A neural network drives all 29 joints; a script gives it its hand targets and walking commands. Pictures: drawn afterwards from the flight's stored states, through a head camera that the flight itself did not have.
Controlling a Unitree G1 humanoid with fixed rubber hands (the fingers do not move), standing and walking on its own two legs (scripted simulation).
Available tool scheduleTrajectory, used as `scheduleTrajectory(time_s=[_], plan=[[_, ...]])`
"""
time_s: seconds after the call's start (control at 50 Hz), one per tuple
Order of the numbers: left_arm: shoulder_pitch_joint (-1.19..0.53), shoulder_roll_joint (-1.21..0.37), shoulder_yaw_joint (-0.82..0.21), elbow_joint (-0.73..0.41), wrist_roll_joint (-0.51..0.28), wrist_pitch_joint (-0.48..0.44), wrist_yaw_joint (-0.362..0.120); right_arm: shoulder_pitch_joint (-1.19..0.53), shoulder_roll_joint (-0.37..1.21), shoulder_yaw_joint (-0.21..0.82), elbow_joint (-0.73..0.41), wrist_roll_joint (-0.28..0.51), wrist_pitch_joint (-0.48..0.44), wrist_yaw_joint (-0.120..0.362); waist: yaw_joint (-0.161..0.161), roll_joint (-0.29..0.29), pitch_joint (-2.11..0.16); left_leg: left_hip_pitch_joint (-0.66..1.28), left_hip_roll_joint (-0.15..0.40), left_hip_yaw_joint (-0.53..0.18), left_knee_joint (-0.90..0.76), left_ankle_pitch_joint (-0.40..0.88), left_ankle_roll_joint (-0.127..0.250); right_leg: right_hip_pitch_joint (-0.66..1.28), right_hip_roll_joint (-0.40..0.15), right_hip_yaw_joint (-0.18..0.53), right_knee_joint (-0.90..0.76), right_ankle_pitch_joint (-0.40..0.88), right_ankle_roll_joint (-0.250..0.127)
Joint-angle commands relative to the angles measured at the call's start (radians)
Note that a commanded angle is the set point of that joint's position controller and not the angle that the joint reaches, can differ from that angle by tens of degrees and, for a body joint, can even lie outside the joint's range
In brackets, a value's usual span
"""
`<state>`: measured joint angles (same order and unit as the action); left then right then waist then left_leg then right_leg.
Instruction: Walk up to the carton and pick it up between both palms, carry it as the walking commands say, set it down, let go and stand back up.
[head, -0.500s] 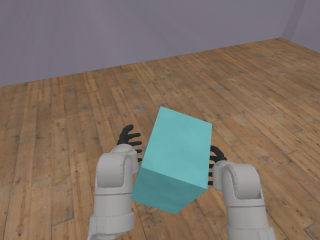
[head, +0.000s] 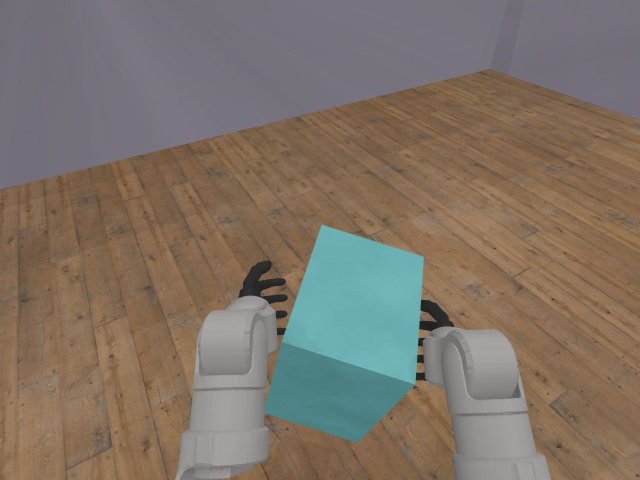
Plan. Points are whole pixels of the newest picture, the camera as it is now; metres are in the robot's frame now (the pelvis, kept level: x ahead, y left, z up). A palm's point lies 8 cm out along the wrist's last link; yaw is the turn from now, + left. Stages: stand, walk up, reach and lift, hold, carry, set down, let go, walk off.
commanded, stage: carry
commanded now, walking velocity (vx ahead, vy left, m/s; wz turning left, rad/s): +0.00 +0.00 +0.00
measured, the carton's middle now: (340, 338) +0.34 -0.01 +0.01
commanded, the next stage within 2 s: none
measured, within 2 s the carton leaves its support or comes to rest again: neither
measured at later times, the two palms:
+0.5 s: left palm (187, 374) +0.24 +0.16 +0.10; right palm (400, 393) +0.22 -0.07 +0.07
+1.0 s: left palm (178, 404) +0.22 +0.17 +0.08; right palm (395, 418) +0.20 -0.06 +0.05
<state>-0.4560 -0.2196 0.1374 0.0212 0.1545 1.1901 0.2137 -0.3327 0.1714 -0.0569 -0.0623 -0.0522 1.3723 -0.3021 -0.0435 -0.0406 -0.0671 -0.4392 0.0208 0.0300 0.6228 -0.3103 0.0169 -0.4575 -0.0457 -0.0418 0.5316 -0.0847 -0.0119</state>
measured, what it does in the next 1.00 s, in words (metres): steps on the spot: right foot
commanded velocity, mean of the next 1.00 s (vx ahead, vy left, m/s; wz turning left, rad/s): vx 0.00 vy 0.00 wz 0.00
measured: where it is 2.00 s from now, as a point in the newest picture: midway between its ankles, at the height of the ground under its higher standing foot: outside the picture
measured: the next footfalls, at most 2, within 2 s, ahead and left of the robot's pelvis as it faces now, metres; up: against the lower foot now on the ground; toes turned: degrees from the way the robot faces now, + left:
right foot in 0.56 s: +0.04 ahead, -0.09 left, +0.00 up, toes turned +2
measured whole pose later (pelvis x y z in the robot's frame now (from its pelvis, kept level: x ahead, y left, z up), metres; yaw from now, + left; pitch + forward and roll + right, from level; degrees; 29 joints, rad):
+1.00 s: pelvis -0.08 +0.03 +0.00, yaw +5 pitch +0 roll -2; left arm -0.37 -0.18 0.10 0.15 0.16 0.92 0.16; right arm -0.23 0.15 -0.04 0.07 -0.10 1.06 -0.15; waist -0.01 0.01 -0.08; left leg -0.47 0.02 0.05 0.46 -0.01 0.04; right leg -0.39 -0.02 -0.08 0.58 -0.24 -0.02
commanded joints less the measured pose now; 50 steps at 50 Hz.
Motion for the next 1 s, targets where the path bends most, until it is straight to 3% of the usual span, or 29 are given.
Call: scheduleTrajectory(time_s=[0.0,0.06,0.14,0.16,0.2,0.22,0.28,0.32,0.36,0.4,0.42,0.46,0.48,0.52,0.54,0.56,0.58,0.62,0.64,0.66,0.68,0.7,0.74,0.76,0.8,0.82,0.84,0.96,0.98], plan=[[-0.300,-1.123,-0.550,-0.030,-0.419,0.048,-0.273,-0.801,1.057,0.506,-0.240,0.411,-0.153,0.380,0.026,0.082,-0.298,0.018,0.021,-0.086,-0.200,-0.219,0.039,0.130,-0.068,0.006,-0.067,-0.479,0.014],[-0.325,-1.157,-0.567,-0.048,-0.438,0.031,-0.273,-0.829,1.075,0.547,-0.298,0.436,-0.173,0.379,0.038,0.201,-0.282,-0.150,0.187,-0.319,-0.426,-0.396,0.060,0.233,0.041,-0.057,0.277,-0.328,0.008],[-0.310,-1.186,-0.533,0.046,-0.409,0.023,-0.275,-0.839,1.048,0.470,-0.235,0.378,-0.178,0.380,0.058,0.216,-0.342,-0.012,0.094,-0.124,-0.289,-0.200,-0.001,0.248,0.047,-0.041,0.070,-0.306,-0.020],[-0.330,-1.166,-0.556,-0.013,-0.426,0.015,-0.269,-0.795,1.051,0.474,-0.231,0.377,-0.183,0.381,0.053,0.173,-0.335,0.019,0.071,-0.091,-0.228,-0.176,-0.016,0.241,0.008,0.037,-0.058,-0.339,-0.039],[-0.208,-1.125,-0.485,0.188,-0.357,-0.004,-0.287,-0.727,0.980,0.399,-0.110,0.278,-0.207,0.379,0.043,-0.114,-0.301,0.070,-0.040,0.024,0.025,-0.120,-0.035,0.052,-0.155,0.268,-0.251,-0.691,-0.081],[-0.282,-1.170,-0.537,0.083,-0.405,-0.012,-0.286,-0.827,1.023,0.461,-0.224,0.334,-0.214,0.377,0.037,-0.186,-0.323,0.170,-0.046,0.040,0.122,-0.083,-0.018,-0.041,-0.174,0.253,-0.275,-0.693,-0.076],[-0.410,-1.167,-0.609,-0.099,-0.475,-0.023,-0.300,-0.855,1.056,0.504,-0.338,0.363,-0.251,0.356,0.019,-0.093,-0.346,0.211,-0.032,0.014,0.101,0.028,-0.005,-0.018,-0.129,0.114,-0.208,-0.476,-0.036],[-0.286,-1.156,-0.581,-0.021,-0.439,0.002,-0.291,-0.874,1.027,0.518,-0.384,0.371,-0.230,0.344,0.027,-0.072,-0.344,0.174,-0.028,-0.005,-0.040,-0.047,0.019,0.047,-0.114,0.092,-0.100,-0.452,-0.043],[-0.210,-1.090,-0.448,0.204,-0.336,-0.022,-0.285,-0.746,0.974,0.383,-0.142,0.261,-0.250,0.348,0.022,0.150,-0.322,0.108,0.114,-0.245,-0.312,-0.299,0.052,0.041,-0.016,0.010,0.033,-0.462,0.000],[-0.255,-1.151,-0.578,0.009,-0.417,0.003,-0.279,-0.758,1.020,0.510,-0.296,0.369,-0.214,0.369,0.034,0.269,-0.247,-0.102,0.246,-0.404,-0.485,-0.527,0.071,0.101,0.029,-0.010,0.334,-0.365,0.001],[-0.211,-1.093,-0.433,0.235,-0.287,-0.044,-0.275,-0.696,0.981,0.376,-0.043,0.254,-0.248,0.372,0.041,0.207,-0.258,-0.035,0.231,-0.356,-0.460,-0.441,0.071,0.095,0.032,-0.001,0.301,-0.335,-0.019],[-0.329,-1.152,-0.615,-0.126,-0.441,-0.023,-0.268,-0.754,1.067,0.544,-0.329,0.395,-0.224,0.374,0.051,0.196,-0.274,-0.016,0.167,-0.227,-0.389,-0.253,0.031,0.129,0.031,-0.014,0.210,-0.290,-0.018],[-0.197,-1.091,-0.367,0.294,-0.250,-0.082,-0.267,-0.703,0.971,0.321,0.007,0.215,-0.286,0.376,0.050,0.144,-0.308,0.034,0.157,-0.187,-0.365,-0.223,0.024,0.147,0.052,-0.037,0.151,-0.300,-0.028],[-0.280,-1.144,-0.562,-0.017,-0.406,-0.059,-0.265,-0.791,1.022,0.495,-0.323,0.365,-0.274,0.370,0.045,0.220,-0.315,0.095,0.150,-0.170,-0.356,-0.205,0.019,0.167,0.055,-0.021,-0.016,-0.303,-0.051],[-0.142,-1.009,-0.223,0.550,-0.125,-0.151,-0.274,-0.618,0.890,0.146,0.257,0.055,-0.373,0.365,0.043,0.163,-0.363,0.185,0.122,-0.122,-0.273,-0.074,0.007,0.174,0.005,0.029,-0.087,-0.280,-0.054],[-0.279,-1.054,-0.469,0.072,-0.327,-0.161,-0.270,-0.708,0.959,0.390,-0.178,0.242,-0.387,0.356,0.036,0.038,-0.396,0.146,0.111,-0.112,-0.190,-0.006,0.003,0.224,-0.059,0.140,-0.138,-0.341,-0.070],[-0.305,-1.110,-0.595,-0.123,-0.427,-0.131,-0.268,-0.746,1.028,0.546,-0.376,0.359,-0.348,0.350,0.033,-0.049,-0.386,0.156,0.067,-0.069,-0.190,0.050,-0.012,0.177,-0.088,0.163,-0.155,-0.388,-0.080],[-0.215,-1.048,-0.372,0.249,-0.233,-0.179,-0.284,-0.644,0.950,0.307,0.011,0.139,-0.393,0.351,0.035,-0.056,-0.347,0.197,0.013,-0.036,-0.121,0.041,-0.009,0.058,-0.103,0.181,-0.226,-0.543,-0.063],[-0.268,-1.130,-0.626,-0.123,-0.422,-0.123,-0.275,-0.801,1.034,0.573,-0.453,0.356,-0.353,0.338,0.033,-0.032,-0.335,0.207,0.014,-0.032,-0.132,0.044,0.003,0.036,-0.097,0.156,-0.206,-0.521,-0.057],[-0.112,-1.001,-0.337,0.384,-0.175,-0.182,-0.280,-0.637,0.898,0.273,0.053,0.105,-0.408,0.343,0.031,-0.019,-0.350,0.249,0.017,-0.037,-0.105,0.054,-0.002,0.013,-0.087,0.136,-0.189,-0.518,-0.056],[-0.269,-1.098,-0.599,-0.138,-0.407,-0.164,-0.269,-0.774,0.991,0.531,-0.451,0.326,-0.391,0.337,0.030,-0.022,-0.346,0.229,0.052,-0.078,-0.179,0.042,0.007,0.040,-0.060,0.092,-0.135,-0.448,-0.039],[-0.206,-1.056,-0.467,0.123,-0.303,-0.167,-0.272,-0.665,0.948,0.393,-0.161,0.206,-0.387,0.339,0.030,0.002,-0.351,0.229,0.055,-0.080,-0.196,0.008,-0.004,0.030,-0.047,0.085,-0.133,-0.479,-0.042],[-0.219,-1.106,-0.616,-0.108,-0.407,-0.127,-0.261,-0.698,0.995,0.538,-0.390,0.332,-0.343,0.342,0.036,0.067,-0.288,0.150,0.027,-0.062,-0.218,-0.084,-0.024,0.022,-0.026,0.057,-0.102,-0.528,-0.048],[-0.138,-1.035,-0.449,0.155,-0.260,-0.150,-0.258,-0.606,0.926,0.377,-0.113,0.196,-0.358,0.351,0.032,0.090,-0.286,0.124,0.058,-0.099,-0.285,-0.151,-0.027,0.048,-0.017,0.034,-0.079,-0.542,-0.045],[-0.054,-0.978,-0.345,0.349,-0.157,-0.215,-0.258,-0.562,0.868,0.287,0.045,0.119,-0.424,0.364,0.042,0.128,-0.323,0.149,0.072,-0.102,-0.346,-0.140,-0.048,0.084,0.007,-0.006,-0.035,-0.490,-0.056],[-0.173,-1.035,-0.543,-0.074,-0.333,-0.213,-0.251,-0.665,0.953,0.509,-0.341,0.308,-0.422,0.358,0.045,0.060,-0.365,0.175,0.067,-0.070,-0.304,-0.061,-0.051,0.113,-0.001,0.004,-0.058,-0.420,-0.059],[-0.110,-1.002,-0.421,0.139,-0.237,-0.241,-0.259,-0.587,0.903,0.386,-0.116,0.195,-0.450,0.368,0.038,0.071,-0.350,0.178,0.097,-0.100,-0.308,-0.050,-0.043,0.122,-0.018,0.026,-0.057,-0.393,-0.060],[-0.124,-1.023,-0.512,0.056,-0.270,-0.241,-0.254,-0.642,0.914,0.468,-0.268,0.238,-0.463,0.349,0.037,0.054,-0.309,0.138,0.091,-0.095,-0.313,-0.136,-0.022,0.099,-0.039,0.062,-0.110,-0.477,-0.058],[-0.105,-0.985,-0.472,0.103,-0.235,-0.249,-0.250,-0.577,0.894,0.422,-0.146,0.196,-0.459,0.352,0.039,0.077,-0.313,0.148,0.104,-0.107,-0.317,-0.116,-0.021,0.098,-0.036,0.049,-0.068,-0.423,-0.047]])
